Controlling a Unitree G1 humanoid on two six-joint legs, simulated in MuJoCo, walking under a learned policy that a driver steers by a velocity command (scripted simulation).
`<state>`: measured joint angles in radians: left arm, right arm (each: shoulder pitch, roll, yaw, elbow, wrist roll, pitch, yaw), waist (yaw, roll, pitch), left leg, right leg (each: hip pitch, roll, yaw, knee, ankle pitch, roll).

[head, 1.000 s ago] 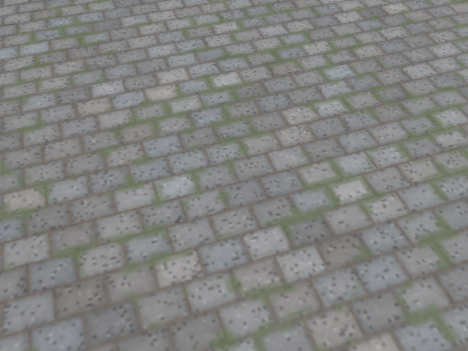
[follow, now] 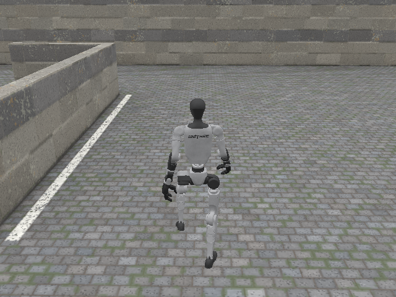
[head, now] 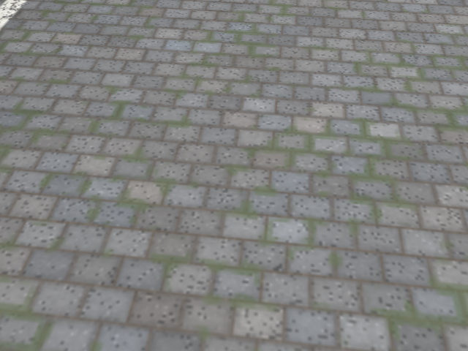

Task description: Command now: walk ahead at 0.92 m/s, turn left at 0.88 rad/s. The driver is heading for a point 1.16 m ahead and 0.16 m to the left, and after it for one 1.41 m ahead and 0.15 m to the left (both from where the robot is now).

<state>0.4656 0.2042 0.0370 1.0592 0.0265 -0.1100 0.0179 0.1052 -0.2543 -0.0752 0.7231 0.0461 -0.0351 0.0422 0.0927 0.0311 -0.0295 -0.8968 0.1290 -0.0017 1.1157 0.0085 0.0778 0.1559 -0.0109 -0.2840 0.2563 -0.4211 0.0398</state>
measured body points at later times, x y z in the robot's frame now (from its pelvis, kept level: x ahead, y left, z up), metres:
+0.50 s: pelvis +0.41 +0.08 +0.01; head +0.43 +0.11 +0.46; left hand +0.57 +0.37 -0.05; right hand +0.51 -0.15 -0.11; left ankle +0.26 +0.09 -0.72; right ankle +0.71 +0.00 -0.66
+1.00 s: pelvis +0.76 +0.19 +0.02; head +0.79 +0.22 +0.46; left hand +0.66 +0.46 -0.11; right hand +1.07 +0.09 -0.05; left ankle +0.86 +0.36 -0.70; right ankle +0.74 +0.07 -0.72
